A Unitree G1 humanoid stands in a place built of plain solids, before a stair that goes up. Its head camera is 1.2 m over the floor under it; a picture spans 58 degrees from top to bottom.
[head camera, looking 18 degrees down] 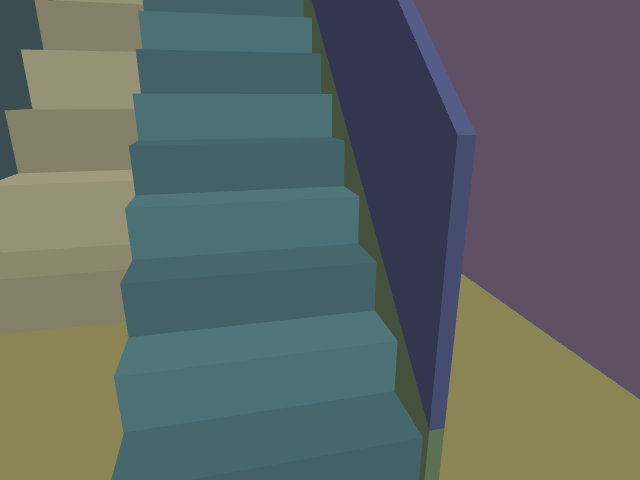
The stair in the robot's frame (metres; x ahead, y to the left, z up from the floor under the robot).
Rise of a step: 0.20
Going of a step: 0.23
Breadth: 0.91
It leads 13 degrees to the left of straight ahead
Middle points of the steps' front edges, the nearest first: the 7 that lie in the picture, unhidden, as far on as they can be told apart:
0.98 0.12 0.21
1.21 0.17 0.41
1.43 0.23 0.61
1.66 0.28 0.82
1.89 0.33 1.02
2.11 0.38 1.23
2.34 0.43 1.43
